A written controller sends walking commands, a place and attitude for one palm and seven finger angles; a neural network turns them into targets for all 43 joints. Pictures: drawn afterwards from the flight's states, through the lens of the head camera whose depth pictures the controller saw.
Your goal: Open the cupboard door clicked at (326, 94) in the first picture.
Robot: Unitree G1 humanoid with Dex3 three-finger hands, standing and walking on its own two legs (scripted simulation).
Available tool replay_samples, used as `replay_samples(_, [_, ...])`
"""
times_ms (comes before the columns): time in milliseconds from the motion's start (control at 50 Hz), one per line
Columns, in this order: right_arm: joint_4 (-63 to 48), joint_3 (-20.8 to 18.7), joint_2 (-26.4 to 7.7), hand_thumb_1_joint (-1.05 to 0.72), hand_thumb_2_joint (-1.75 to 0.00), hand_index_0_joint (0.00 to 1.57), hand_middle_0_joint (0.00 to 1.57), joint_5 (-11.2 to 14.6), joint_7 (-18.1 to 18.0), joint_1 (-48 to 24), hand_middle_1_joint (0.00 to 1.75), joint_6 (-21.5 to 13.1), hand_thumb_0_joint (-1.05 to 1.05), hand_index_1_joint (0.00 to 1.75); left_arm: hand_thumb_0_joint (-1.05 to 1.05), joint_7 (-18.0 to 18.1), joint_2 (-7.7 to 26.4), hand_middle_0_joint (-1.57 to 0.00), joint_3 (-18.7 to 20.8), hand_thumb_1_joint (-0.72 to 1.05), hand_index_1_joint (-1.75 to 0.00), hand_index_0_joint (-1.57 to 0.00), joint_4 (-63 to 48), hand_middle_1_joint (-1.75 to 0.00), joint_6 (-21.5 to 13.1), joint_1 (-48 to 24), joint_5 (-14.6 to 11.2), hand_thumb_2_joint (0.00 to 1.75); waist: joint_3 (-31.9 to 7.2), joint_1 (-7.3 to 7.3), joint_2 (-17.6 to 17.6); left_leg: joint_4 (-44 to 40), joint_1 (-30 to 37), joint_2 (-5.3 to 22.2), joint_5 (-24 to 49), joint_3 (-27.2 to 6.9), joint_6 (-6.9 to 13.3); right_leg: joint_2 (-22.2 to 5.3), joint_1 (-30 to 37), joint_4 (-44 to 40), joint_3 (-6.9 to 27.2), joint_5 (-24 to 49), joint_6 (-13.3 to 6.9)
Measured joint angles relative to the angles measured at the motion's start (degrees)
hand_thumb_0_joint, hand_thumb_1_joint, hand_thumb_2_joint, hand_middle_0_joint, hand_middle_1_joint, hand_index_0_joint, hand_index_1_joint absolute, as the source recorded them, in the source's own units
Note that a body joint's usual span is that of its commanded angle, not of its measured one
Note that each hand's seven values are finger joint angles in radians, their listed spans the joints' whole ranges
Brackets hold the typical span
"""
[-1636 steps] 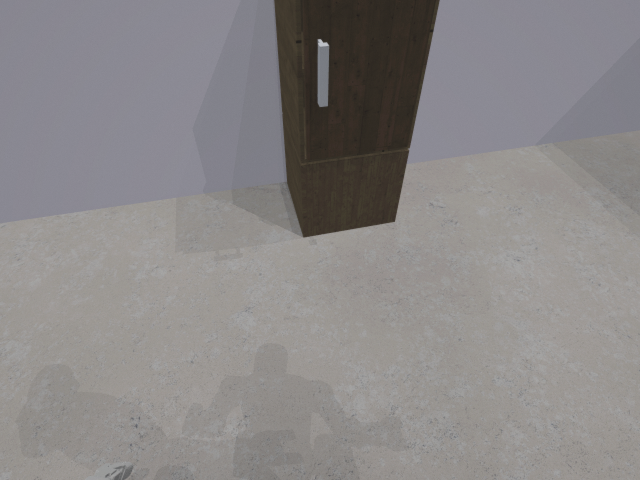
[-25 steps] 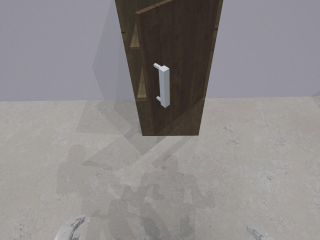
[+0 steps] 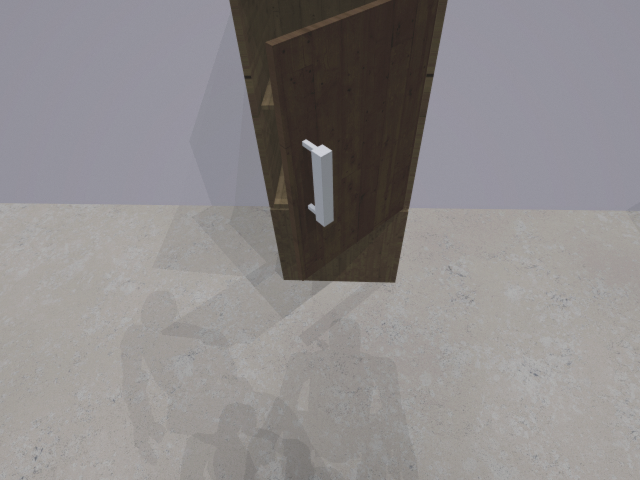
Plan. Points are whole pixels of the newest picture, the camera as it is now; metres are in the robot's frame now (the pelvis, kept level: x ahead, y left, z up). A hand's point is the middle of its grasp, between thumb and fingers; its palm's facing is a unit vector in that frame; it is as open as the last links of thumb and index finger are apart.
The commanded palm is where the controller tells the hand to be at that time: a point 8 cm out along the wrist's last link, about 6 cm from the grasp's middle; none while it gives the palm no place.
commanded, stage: let the arm hang, fingers relaxed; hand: left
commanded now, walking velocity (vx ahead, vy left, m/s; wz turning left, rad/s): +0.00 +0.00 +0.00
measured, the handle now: (316, 183) +0.64 +0.05 -0.03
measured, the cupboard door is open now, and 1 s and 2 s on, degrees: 44 44 44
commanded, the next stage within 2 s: look to check the result in 0.38 s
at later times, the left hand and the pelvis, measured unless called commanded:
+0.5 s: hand out of the picture +0.00 +0.15 -0.17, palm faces +0.05 -0.98 -0.18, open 7.4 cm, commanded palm none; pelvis +0.02 -0.01 +0.00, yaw +0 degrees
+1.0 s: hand out of the picture +0.04 +0.18 -0.17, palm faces +0.04 -0.98 -0.20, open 7.4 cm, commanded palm none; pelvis +0.03 +0.00 +0.00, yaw +0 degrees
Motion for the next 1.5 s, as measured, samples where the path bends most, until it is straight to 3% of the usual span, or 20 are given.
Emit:
replay_samples(140, [0.57,-0.06,1.07,-0.9,-0.89,0.2,0.2,-0.03,-0.3,-0.36,0.3,-0.36,0.0,0.29,0.01,0.34,-2.09,-0.2,-0.1,0.91,-0.3,-0.2,-0.23,-0.3,-0.48,-1.02,0.15,0.9,-0.95,0.0,-0.68,-0.29,0.83,0.22,-0.35,0.07,-0.34,0.24,0.65,-0.02,0.12,-0.46,-0.22])
replay_samples(440, [1.11,-0.68,0.05,-0.91,-0.89,0.2,0.2,0.02,-1.06,0.4,0.3,-0.56,0.0,0.29,0.01,0.3,-2.49,-0.2,0.35,0.92,-0.3,-0.2,0.42,-0.3,-0.7,-0.06,0.03,0.9,-0.27,0.28,-1.89,-0.48,1.44,0.57,-1.23,-0.32,-0.69,0.7,1.78,-1.2,-0.14,-0.92,-0.34])
replay_samples(1200, [0.81,-0.65,-1.48,-0.91,-0.89,0.2,0.2,0.06,-1.25,-3.05,0.3,-1.15,0.0,0.29,0.0,0.05,-0.51,-0.2,0.74,0.91,-0.3,-0.2,-0.33,-0.3,-0.7,-2.5,0.15,0.9,0.11,0.49,-2.07,-2.39,3.67,-0.53,-1.97,0.73,0.55,-0.29,3.21,-1.93,1.07,-1.8,1.06])
replay_samples(1400, [-3.53,-2.79,-1.87,-0.9,-0.89,0.2,0.2,-0.07,-1.86,-4.83,0.3,0.34,0.0,0.3,0.01,-1.26,0.65,-0.2,3.31,0.91,-0.3,-0.2,-3.84,-0.3,2.57,-2.86,0.93,0.9,1.93,0.91,-2.9,4.76,-0.39,1.06,-5.99,6.01,0.82,0.89,-3.64,7.19,6.0,-4.54,1.07])
replay_samples(1500, [-5.59,-3.55,-3.41,-0.9,-0.89,0.2,0.2,-0.67,-1.99,-4.83,0.3,-0.16,0.0,0.3,0.01,-2.0,1.4,-0.2,4.53,0.91,-0.3,-0.2,-6.35,-0.3,3.99,-4.95,1.23,0.9,3.47,1.01,-2.12,6.73,-0.94,2.07,-7.17,8.79,0.93,-0.48,-10.29,24.26,6.43,-14.91,2.67])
